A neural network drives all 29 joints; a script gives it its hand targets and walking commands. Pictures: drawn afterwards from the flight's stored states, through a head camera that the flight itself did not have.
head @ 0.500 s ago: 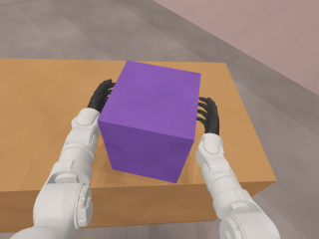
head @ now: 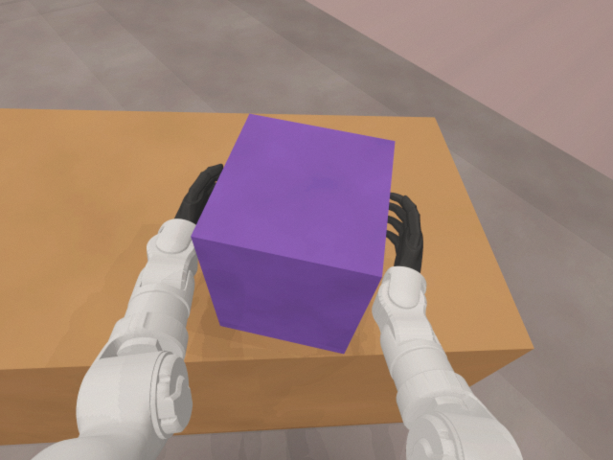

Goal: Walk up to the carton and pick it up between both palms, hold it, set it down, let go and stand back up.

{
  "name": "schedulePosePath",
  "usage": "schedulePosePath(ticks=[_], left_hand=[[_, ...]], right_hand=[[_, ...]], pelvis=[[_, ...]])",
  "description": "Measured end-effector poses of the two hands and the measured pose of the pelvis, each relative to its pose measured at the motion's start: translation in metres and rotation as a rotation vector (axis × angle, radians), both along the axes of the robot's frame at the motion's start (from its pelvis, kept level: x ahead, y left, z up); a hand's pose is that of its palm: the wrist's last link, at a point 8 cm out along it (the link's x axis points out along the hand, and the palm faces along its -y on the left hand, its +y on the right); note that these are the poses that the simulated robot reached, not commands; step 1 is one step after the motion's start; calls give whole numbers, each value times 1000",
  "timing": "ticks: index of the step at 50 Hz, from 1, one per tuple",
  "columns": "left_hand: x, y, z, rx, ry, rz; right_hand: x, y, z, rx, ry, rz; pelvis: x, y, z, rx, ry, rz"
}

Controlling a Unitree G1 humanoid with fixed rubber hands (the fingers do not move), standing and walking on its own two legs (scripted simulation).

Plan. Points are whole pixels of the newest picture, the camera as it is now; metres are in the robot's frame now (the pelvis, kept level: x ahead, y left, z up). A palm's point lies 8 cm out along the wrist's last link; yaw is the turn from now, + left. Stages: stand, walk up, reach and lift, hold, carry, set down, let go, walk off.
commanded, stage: reach and lift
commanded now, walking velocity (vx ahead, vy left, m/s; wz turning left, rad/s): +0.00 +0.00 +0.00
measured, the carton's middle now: (299, 241) +0.40 +0.00 +0.02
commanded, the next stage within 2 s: none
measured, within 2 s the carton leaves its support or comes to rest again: leaves its support in 0.84 s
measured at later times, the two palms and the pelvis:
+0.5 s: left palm (195, 217) +0.42 +0.14 +0.06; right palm (404, 257) +0.35 -0.14 +0.05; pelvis +0.00 +0.00 +0.00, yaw +0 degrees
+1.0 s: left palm (194, 205) +0.42 +0.14 +0.09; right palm (410, 256) +0.34 -0.14 +0.07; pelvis +0.00 +0.00 +0.00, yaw +0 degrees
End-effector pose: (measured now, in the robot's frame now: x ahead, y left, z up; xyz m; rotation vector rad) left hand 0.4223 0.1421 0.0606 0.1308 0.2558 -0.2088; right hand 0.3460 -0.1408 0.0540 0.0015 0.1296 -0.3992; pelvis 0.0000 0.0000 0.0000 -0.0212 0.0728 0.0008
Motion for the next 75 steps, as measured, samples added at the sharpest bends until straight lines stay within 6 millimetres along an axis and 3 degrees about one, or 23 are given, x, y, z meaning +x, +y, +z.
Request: schedulePosePath(ticks=[37, 54, 75], left_hand=[[2, -1, -3, -6, -11, -2], [-2, -4, 31, -2, -194, -19], [-2, -6, 23, 30, -124, 46]], right_hand=[[-1, 0, -3, 4, -18, -10], [-9, -1, 21, 10, -200, -29], [7, -7, 22, 41, -125, 34]], pelvis=[[4, 1, 1, -1, 8, 0], [0, 3, 2, -4, 11, 0], [-1, -1, 5, 1, 26, 0]])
